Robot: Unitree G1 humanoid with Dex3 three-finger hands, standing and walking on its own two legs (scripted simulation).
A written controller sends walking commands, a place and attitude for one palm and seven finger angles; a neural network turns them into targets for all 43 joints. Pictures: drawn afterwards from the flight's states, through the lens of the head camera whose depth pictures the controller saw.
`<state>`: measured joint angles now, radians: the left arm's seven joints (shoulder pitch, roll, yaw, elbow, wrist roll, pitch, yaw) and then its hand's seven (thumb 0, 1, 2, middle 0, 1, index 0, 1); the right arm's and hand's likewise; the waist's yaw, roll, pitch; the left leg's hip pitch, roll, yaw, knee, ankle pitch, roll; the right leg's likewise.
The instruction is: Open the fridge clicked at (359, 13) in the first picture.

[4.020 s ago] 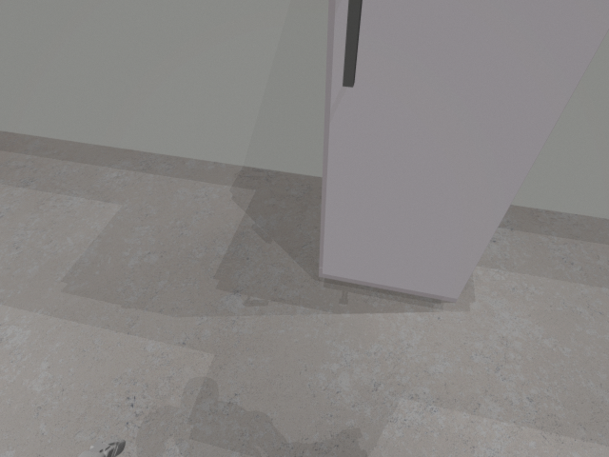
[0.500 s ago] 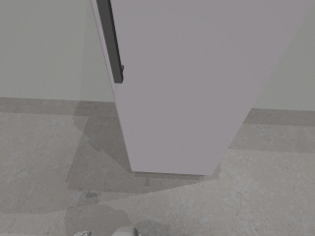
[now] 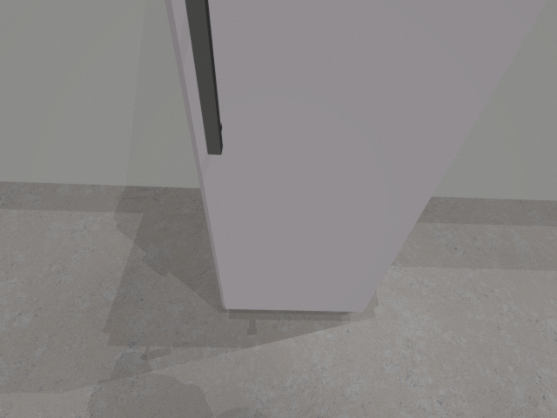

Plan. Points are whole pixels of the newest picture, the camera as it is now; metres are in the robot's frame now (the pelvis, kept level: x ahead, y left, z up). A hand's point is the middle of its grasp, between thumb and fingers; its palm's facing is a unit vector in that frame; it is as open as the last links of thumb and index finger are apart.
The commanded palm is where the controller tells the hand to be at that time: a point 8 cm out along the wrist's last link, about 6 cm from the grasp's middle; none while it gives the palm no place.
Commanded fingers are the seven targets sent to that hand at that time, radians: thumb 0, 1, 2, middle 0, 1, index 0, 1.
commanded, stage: come to a stop and stand still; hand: left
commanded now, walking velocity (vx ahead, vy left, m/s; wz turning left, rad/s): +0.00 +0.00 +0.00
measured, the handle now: (208, 68) +0.53 +0.14 +0.23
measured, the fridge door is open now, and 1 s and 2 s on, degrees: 0 0 0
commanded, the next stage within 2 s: look again from close up in 0.62 s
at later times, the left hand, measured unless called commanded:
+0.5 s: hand out of the picture -0.03 +0.10 -0.18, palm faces +0.06 -0.99 -0.15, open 7.4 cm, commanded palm none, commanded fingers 0.00 0.90 0.90 -0.20 -0.30 -0.20 -0.30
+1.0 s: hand out of the picture +0.00 +0.17 -0.18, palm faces +0.02 -0.98 -0.22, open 7.4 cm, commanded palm none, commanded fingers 0.00 0.90 0.90 -0.20 -0.30 -0.20 -0.30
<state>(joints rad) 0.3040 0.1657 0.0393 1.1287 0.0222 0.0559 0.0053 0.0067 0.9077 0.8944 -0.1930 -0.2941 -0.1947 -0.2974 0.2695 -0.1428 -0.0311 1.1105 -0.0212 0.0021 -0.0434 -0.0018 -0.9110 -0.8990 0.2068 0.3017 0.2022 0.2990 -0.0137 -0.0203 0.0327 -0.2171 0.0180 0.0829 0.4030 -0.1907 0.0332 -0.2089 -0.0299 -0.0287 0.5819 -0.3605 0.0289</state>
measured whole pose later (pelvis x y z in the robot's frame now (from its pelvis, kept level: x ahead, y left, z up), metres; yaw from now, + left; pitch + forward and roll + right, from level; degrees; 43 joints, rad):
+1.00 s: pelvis -0.01 -0.01 -0.01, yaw +0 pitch -1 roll +0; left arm 0.29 0.19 0.00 1.04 0.02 0.00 0.03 0.00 0.91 0.89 -0.19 -0.29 -0.20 -0.30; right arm 0.25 -0.18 0.01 1.04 -0.02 -0.02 -0.02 0.00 -0.93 -0.90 0.20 0.30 0.20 0.30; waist 0.01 -0.01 0.00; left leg -0.24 0.00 0.06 0.52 -0.26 0.03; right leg -0.17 -0.02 -0.04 0.51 -0.31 0.01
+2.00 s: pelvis +0.05 -0.01 -0.02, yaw +0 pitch +0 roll -1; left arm 0.44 0.14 0.02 1.13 0.03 -0.02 0.02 0.00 0.91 0.89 -0.20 -0.29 -0.20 -0.30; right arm 0.29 -0.14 0.00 1.11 -0.02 -0.03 -0.01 0.01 -0.92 -0.90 0.20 0.30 0.20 0.30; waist 0.03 -0.05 0.03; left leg -0.26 0.02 0.13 0.66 -0.37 0.05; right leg -0.15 -0.02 -0.05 0.66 -0.45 -0.01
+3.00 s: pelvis +0.05 -0.06 -0.01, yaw +1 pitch -2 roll +0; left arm 0.36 0.14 -0.01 1.12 0.02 -0.01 0.03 0.00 0.91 0.89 -0.20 -0.29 -0.20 -0.30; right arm 0.33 -0.14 0.01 1.08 -0.02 0.01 -0.01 0.00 -0.91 -0.90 0.20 0.30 0.20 0.30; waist 0.02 0.02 0.03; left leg -0.19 0.03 0.08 0.50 -0.27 0.00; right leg -0.28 0.00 -0.10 0.45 -0.14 -0.05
